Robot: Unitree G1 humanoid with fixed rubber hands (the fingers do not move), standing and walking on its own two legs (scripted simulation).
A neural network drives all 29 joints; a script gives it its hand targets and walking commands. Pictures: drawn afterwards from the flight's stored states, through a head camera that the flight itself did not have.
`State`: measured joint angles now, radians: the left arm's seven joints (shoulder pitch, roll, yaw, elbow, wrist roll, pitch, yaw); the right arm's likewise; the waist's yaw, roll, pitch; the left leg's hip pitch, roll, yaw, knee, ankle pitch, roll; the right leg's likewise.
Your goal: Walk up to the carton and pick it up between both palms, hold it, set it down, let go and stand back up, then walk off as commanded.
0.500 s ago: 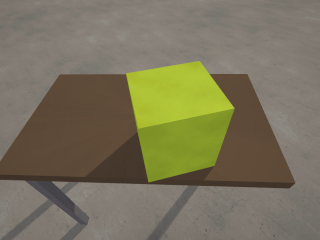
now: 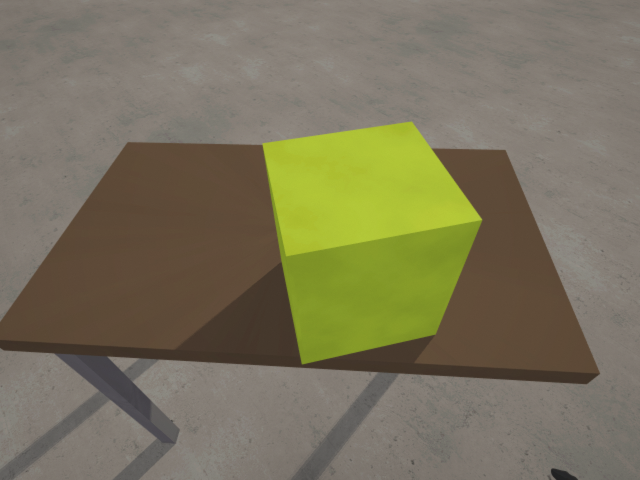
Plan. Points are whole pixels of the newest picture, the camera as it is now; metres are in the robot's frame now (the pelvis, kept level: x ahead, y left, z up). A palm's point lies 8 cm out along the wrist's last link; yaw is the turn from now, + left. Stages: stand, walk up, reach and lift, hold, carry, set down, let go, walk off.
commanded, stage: walk up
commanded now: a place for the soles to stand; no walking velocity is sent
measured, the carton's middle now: (355, 246) +0.42 -0.02 +0.06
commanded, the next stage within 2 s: reach and lift in 0.02 s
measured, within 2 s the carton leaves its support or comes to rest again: neither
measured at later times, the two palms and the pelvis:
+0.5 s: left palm out of the picture +0.14 +0.24 -0.06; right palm out of the picture +0.11 -0.36 -0.06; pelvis -0.04 -0.05 +0.00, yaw -3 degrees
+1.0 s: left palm (150, 458) +0.16 +0.22 -0.01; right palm out of the picture +0.13 -0.31 -0.03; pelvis -0.03 -0.05 +0.01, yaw -3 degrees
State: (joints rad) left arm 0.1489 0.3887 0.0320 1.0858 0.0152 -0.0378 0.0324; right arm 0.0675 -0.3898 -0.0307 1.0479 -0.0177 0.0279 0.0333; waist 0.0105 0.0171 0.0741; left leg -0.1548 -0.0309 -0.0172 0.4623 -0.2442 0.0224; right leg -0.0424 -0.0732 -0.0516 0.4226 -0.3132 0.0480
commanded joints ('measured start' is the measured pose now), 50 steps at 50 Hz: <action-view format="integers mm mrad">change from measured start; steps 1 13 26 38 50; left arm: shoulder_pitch -27 -13 -209 -80 116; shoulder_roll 217 132 110 128 -15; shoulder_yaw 30 157 179 133 150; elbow -76 -716 -883 -1026 -1141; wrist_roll -3 104 63 -59 -38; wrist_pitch -8 522 482 470 351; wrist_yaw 3 -6 -1 4 44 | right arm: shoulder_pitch -37 -93 -4 39 139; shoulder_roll -221 -285 -63 -20 -109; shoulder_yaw -35 -106 -45 -87 -63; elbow -70 -168 -501 -694 -856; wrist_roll -4 24 46 40 157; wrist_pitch -14 -187 -36 44 -21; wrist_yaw -3 72 64 4 70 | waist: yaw -6 28 34 -13 19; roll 12 6 -41 -49 -50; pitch -110 -341 -27 -18 -149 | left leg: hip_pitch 7 255 24 101 209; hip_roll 131 51 -10 7 6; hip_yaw -120 38 144 124 80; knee -105 94 -143 -185 -153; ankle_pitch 196 643 -18 61 378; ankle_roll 68 -120 -16 -19 -55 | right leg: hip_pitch -19 -135 -147 -127 -102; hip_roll -68 139 64 56 118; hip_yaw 19 -88 67 30 41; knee -15 46 -147 -187 -183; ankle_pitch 198 373 -50 58 306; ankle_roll -64 -80 -36 -3 -36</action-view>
